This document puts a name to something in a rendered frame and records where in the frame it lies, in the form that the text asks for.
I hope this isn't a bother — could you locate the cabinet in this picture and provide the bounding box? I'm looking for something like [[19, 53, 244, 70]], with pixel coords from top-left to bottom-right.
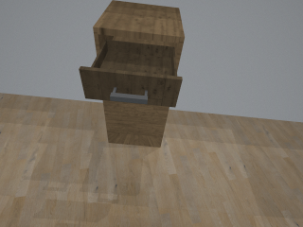
[[93, 0, 185, 148]]

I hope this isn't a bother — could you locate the handle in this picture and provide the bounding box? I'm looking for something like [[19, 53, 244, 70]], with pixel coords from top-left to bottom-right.
[[110, 87, 148, 104]]

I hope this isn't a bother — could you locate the drawer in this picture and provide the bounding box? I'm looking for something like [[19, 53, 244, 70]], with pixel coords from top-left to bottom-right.
[[79, 40, 183, 108]]

